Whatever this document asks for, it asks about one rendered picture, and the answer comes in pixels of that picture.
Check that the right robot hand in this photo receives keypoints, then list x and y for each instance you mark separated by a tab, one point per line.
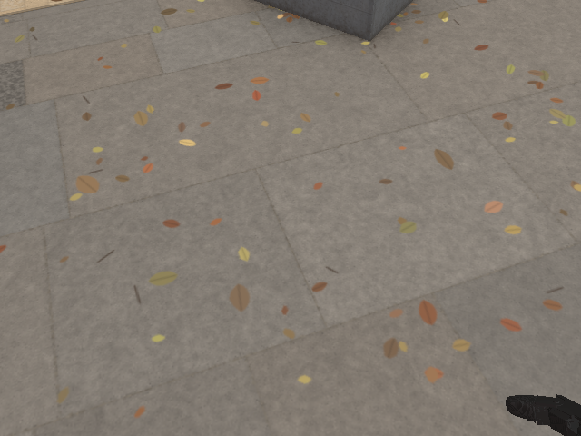
560	413

